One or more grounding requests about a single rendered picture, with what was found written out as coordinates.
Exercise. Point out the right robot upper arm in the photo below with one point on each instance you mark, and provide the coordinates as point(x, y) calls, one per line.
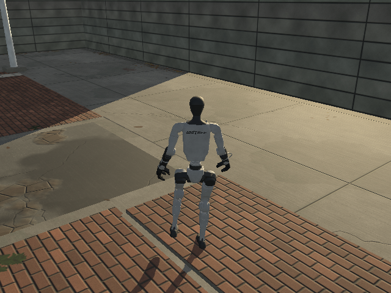
point(215, 129)

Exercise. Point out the left robot forearm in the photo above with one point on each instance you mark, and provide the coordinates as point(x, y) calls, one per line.
point(164, 161)

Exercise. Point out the left robot thigh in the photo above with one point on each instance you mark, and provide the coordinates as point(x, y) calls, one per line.
point(180, 179)

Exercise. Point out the robot left hand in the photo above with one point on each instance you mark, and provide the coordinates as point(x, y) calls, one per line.
point(159, 172)

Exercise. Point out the robot right hand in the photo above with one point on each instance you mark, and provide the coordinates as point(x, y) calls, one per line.
point(226, 166)

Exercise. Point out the left robot upper arm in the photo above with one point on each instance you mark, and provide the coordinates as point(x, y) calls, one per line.
point(178, 127)

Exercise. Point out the right robot shin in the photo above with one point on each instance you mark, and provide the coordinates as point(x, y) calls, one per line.
point(203, 221)

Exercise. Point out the right robot forearm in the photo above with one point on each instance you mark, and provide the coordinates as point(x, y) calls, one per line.
point(224, 158)

